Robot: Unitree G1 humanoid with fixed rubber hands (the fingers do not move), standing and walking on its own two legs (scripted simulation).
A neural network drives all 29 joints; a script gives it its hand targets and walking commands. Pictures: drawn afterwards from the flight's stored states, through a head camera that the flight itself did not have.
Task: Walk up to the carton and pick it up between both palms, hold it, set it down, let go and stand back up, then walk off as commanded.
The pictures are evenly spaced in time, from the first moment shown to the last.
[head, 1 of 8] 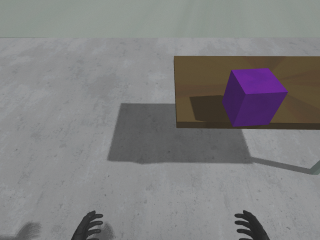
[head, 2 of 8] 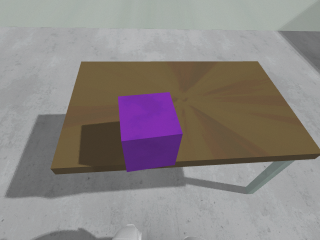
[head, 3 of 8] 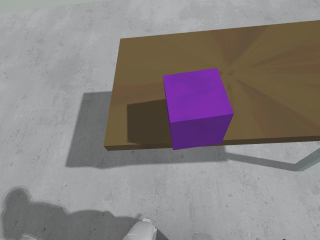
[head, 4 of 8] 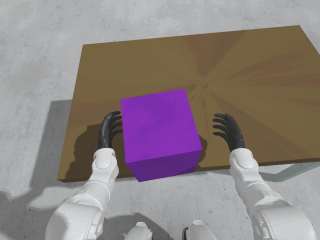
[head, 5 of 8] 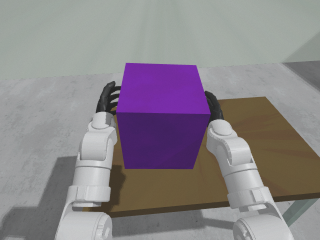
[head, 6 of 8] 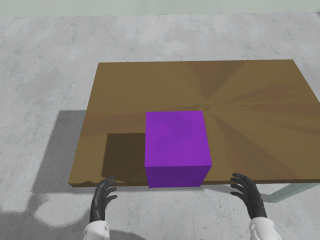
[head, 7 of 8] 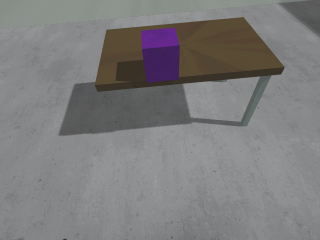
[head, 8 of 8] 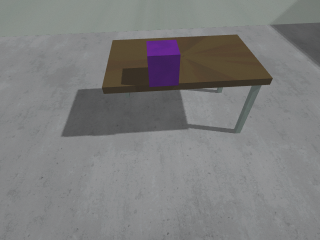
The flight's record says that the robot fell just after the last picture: no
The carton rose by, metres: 0.29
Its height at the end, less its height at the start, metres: +0.00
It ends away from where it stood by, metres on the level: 0.03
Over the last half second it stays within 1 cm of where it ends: yes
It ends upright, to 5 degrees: yes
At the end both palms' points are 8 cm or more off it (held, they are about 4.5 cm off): yes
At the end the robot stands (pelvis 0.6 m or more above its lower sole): yes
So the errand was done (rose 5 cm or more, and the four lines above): yes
